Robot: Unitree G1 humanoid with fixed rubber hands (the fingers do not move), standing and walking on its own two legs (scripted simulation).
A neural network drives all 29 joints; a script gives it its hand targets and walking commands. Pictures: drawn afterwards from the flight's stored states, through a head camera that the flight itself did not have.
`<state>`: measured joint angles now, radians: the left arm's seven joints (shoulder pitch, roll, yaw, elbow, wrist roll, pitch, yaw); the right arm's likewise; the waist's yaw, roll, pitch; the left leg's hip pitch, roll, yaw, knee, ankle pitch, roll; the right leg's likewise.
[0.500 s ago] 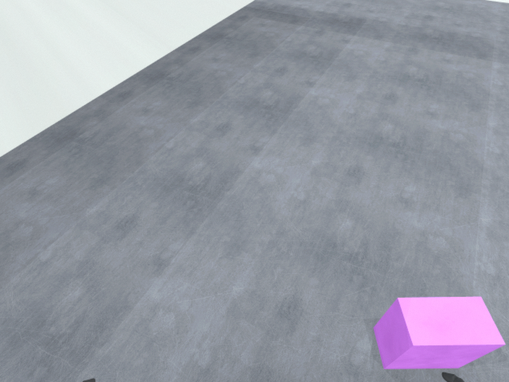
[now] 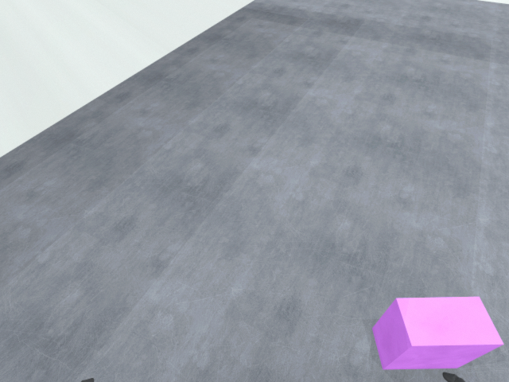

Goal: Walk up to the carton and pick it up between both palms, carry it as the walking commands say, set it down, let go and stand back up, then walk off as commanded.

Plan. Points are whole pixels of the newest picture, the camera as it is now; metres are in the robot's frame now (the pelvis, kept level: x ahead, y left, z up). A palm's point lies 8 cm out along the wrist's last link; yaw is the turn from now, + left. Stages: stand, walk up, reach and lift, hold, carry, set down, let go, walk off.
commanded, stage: stand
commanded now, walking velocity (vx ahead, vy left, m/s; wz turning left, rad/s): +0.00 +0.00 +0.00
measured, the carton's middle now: (428, 335) +0.39 -0.56 -0.64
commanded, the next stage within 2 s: walk off in 0.38 s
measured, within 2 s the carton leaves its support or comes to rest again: neither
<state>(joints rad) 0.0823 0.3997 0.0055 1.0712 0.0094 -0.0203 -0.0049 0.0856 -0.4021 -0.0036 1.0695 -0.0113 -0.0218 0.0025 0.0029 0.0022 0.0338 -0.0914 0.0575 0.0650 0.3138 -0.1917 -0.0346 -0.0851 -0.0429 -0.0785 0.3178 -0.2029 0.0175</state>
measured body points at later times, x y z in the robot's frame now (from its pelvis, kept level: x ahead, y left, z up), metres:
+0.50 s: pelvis +0.00 +0.00 +0.00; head +0.01 +0.00 +0.45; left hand +0.11 +0.32 -0.11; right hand +0.10 -0.32 -0.12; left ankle -0.01 +0.14 -0.75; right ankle -0.02 -0.13 -0.75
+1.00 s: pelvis -0.03 -0.07 -0.01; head +0.01 -0.09 +0.44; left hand +0.01 +0.23 -0.14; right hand +0.04 -0.37 -0.15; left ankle -0.03 +0.11 -0.72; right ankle -0.02 -0.16 -0.75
